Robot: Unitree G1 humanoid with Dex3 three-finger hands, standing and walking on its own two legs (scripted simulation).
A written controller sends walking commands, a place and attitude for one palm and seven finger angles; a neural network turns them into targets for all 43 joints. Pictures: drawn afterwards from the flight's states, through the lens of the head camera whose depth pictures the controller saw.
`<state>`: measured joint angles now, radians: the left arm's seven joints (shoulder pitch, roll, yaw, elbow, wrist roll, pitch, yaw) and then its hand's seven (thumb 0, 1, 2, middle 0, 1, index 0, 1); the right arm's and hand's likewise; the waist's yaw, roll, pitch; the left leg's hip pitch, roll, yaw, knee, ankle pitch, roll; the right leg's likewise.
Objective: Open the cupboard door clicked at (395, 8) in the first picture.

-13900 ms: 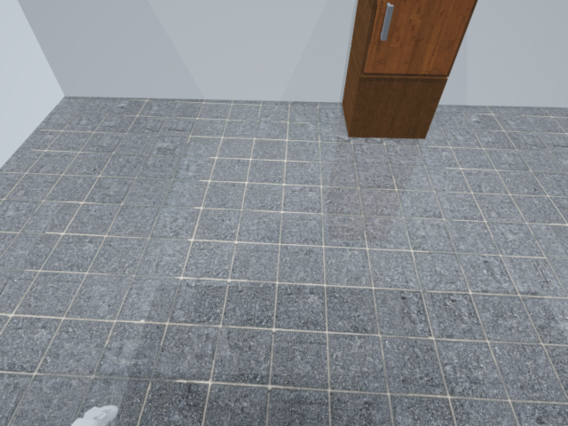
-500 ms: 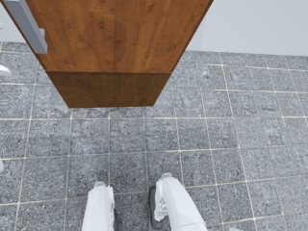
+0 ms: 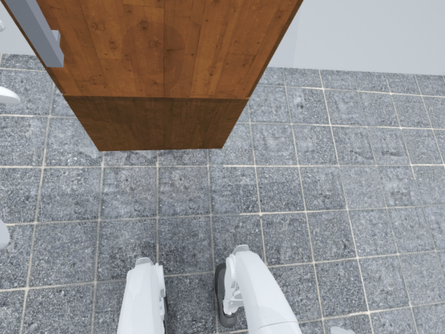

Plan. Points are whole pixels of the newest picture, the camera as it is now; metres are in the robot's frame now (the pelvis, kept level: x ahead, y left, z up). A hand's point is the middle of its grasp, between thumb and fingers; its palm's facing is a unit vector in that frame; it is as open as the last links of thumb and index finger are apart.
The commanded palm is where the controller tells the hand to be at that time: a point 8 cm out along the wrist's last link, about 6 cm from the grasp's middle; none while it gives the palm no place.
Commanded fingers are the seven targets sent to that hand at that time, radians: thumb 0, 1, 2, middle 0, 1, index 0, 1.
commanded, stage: slide the fingers in behind the handle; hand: left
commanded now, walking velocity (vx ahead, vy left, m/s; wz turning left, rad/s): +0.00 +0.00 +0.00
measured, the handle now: (37, 14) +0.59 +0.24 +0.05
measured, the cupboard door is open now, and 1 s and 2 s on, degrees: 0 0 0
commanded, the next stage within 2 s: close the thumb around the handle in 1.44 s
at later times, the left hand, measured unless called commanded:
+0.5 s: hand (12, 49) +0.52 +0.26 +0.06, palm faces +0.01 -1.00 -0.03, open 14.0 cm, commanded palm +0.51 +0.28 +0.05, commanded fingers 0.00 -0.50 0.30 -0.30 -1.20 -0.30 -1.20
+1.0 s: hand (29, 51) +0.53 +0.24 +0.06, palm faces +0.04 -1.00 -0.02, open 14.2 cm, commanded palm +0.51 +0.25 +0.05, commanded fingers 0.00 -0.50 0.30 -0.30 -1.20 -0.30 -1.20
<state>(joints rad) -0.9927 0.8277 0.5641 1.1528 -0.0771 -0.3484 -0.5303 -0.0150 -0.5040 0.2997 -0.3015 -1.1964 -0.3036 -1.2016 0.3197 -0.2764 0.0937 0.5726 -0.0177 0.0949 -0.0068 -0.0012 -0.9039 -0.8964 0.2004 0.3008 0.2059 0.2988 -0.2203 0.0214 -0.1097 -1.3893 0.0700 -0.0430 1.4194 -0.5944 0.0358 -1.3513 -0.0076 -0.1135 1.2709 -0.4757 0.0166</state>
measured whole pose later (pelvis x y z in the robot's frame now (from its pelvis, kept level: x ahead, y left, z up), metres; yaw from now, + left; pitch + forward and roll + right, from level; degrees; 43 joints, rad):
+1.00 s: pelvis +0.01 -0.01 +0.01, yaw +1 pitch +31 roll -6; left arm -0.93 0.62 0.44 1.10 -0.10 -0.39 -0.35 -0.01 -0.50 0.30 -0.25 -1.19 -0.27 -1.19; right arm 0.33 -0.26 0.05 0.61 -0.03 0.08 0.01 0.00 -0.90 -0.90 0.20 0.30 0.20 0.30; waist -0.19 0.03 -0.13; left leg -1.31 0.06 -0.03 1.36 -0.59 0.03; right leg -1.29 -0.02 -0.10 1.24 -0.48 0.01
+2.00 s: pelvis +0.01 -0.01 +0.01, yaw +1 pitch +31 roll -5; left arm -0.95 0.64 0.49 1.15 -0.07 -0.41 -0.36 -0.01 0.31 0.65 -0.35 -1.28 -0.36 -1.29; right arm 0.32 -0.27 0.06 0.59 -0.02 0.09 0.00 0.00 -0.91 -0.90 0.20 0.30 0.20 0.30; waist -0.21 0.03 -0.12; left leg -1.32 0.07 -0.02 1.37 -0.59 0.03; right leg -1.31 -0.01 -0.09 1.26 -0.48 0.01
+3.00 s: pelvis +0.03 -0.01 +0.04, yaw +2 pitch +25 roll -3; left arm -0.19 0.06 0.15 0.43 -0.12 -0.48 0.21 0.01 0.66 0.78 -0.28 -1.32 -0.35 -1.29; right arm 0.24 -0.22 -0.02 0.52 -0.04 0.04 0.07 0.00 -0.91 -0.90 0.20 0.30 0.20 0.30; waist -0.07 0.02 -0.18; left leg -1.06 0.04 0.02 1.22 -0.59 0.02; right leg -1.08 -0.02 -0.05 1.15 -0.50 0.02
